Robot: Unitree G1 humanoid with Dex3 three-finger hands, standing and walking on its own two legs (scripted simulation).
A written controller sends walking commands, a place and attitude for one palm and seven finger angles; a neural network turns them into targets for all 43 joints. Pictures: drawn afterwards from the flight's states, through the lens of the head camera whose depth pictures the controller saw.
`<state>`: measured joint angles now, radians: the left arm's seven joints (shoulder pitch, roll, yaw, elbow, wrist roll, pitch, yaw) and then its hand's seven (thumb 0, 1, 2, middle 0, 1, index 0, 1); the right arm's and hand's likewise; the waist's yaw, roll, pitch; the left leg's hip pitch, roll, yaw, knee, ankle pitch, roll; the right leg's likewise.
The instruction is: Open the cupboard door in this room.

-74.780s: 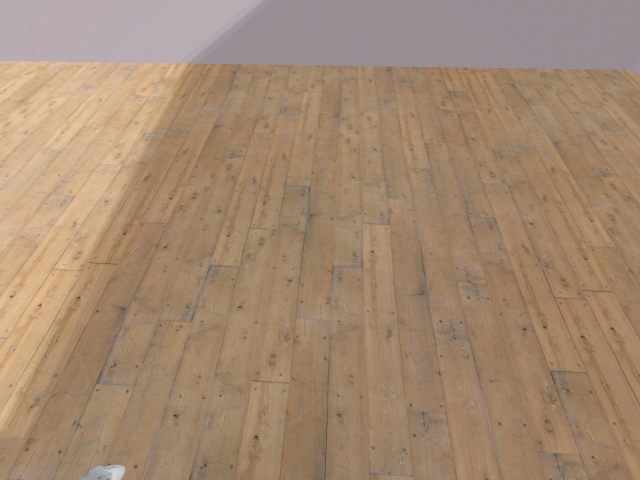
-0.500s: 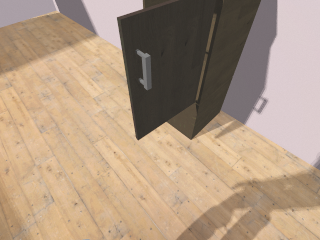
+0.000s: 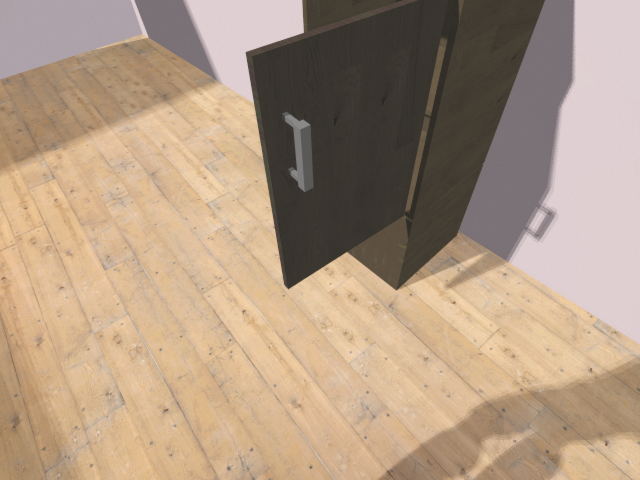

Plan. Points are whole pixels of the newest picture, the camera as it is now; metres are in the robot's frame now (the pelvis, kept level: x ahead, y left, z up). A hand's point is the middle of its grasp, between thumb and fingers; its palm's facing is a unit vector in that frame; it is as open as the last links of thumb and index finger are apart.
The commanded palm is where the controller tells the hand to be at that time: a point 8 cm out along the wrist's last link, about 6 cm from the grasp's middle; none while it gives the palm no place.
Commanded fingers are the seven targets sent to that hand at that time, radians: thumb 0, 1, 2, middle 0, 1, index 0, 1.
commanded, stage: let the arm hang, fingers relaxed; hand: left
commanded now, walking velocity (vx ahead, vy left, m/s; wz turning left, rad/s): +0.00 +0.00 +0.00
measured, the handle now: (297, 152) +0.61 +0.08 +0.06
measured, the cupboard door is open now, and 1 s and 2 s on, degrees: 84 84 84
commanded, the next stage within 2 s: look to check the result in 0.32 s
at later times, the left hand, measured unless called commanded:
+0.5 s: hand out of the picture +0.09 +0.22 -0.15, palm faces -0.01 -0.95 -0.32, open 7.4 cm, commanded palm none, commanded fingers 0.00 0.90 0.90 -0.20 -0.30 -0.20 -0.30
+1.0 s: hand out of the picture +0.12 +0.22 -0.15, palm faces -0.02 -0.94 -0.34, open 7.4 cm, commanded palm none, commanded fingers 0.00 0.90 0.90 -0.20 -0.30 -0.20 -0.30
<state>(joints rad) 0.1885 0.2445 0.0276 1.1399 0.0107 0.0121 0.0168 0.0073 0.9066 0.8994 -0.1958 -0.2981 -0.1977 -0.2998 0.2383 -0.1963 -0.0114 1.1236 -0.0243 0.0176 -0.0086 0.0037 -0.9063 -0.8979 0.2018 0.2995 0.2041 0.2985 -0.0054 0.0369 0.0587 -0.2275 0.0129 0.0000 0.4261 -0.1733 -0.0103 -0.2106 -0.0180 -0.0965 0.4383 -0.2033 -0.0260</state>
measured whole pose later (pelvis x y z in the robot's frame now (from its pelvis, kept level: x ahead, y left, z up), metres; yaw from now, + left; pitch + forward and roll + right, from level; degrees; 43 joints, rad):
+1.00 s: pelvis +0.04 -0.02 +0.01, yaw -1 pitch -1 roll +0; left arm 0.10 0.29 0.01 1.13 0.01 -0.01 0.01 0.01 0.90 0.90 -0.20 -0.30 -0.20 -0.30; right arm 0.11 -0.30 0.00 1.12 -0.02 0.01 -0.01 0.00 -0.91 -0.90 0.20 0.30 0.20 0.30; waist -0.01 0.03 0.06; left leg -0.11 0.04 0.00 0.30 -0.17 -0.04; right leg -0.10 0.02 -0.10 0.32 -0.20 -0.05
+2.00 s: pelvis +0.04 -0.01 +0.01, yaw -1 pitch -1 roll +0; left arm 0.13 0.29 0.01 1.14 0.01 -0.02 0.01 0.01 0.90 0.90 -0.20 -0.30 -0.20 -0.30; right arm 0.14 -0.29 0.00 1.13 -0.02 0.00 -0.01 0.00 -0.91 -0.90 0.20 0.30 0.21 0.30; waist -0.01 0.01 0.06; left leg -0.10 0.04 0.01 0.29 -0.17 -0.03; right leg -0.09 0.01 -0.09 0.31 -0.20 -0.04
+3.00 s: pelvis +0.05 -0.02 +0.01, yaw -1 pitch -1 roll +0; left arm 0.11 0.31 0.01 1.13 0.01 -0.02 0.01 0.01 0.90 0.90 -0.20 -0.30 -0.20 -0.30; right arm 0.12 -0.32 0.00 1.13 -0.01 0.00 -0.01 0.00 -0.90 -0.90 0.20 0.30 0.21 0.30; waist -0.01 0.02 0.05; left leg -0.08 0.04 0.01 0.27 -0.17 -0.04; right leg -0.08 0.01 -0.08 0.30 -0.20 -0.04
